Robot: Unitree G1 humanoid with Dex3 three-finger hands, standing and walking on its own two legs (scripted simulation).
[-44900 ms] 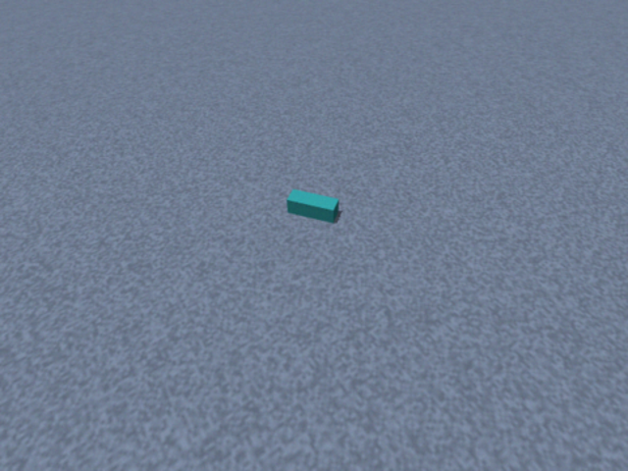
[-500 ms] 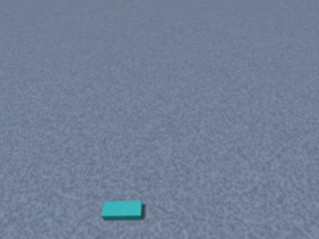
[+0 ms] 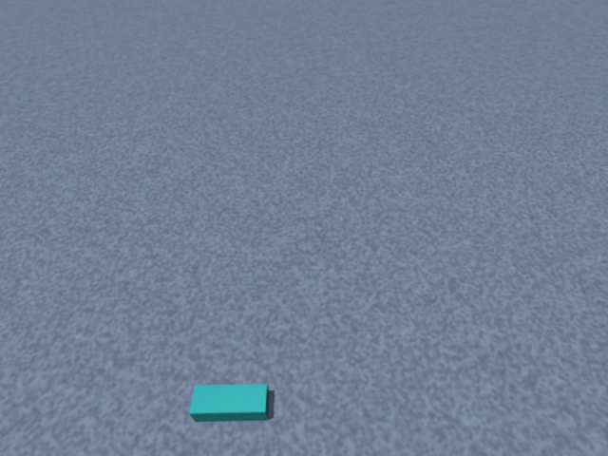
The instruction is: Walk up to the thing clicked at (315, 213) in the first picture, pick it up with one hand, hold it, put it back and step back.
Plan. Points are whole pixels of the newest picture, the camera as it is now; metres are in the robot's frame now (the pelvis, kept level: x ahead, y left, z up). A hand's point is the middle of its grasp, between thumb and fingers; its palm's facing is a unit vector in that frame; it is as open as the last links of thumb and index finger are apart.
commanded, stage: stand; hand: left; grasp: from above
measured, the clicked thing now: (231, 402) +0.46 +0.26 -0.74
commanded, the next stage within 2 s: step back in 0.40 s
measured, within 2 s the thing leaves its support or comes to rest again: neither
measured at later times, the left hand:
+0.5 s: hand out of the picture +0.06 +0.26 -0.16, palm faces +0.01 -0.94 -0.35, open 7.4 cm
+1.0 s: hand out of the picture +0.04 +0.31 -0.19, palm faces +0.00 -0.93 -0.37, open 7.4 cm
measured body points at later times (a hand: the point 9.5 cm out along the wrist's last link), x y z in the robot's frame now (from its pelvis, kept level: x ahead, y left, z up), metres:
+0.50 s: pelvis -0.02 +0.00 -0.01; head +0.01 +0.00 +0.44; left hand +0.06 +0.31 -0.14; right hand +0.06 -0.30 -0.14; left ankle +0.01 +0.13 -0.75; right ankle -0.03 -0.13 -0.75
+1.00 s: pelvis -0.11 +0.04 -0.03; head -0.04 +0.07 +0.41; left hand +0.04 +0.35 -0.16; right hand -0.06 -0.28 -0.14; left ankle -0.12 +0.14 -0.75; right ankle -0.07 -0.11 -0.71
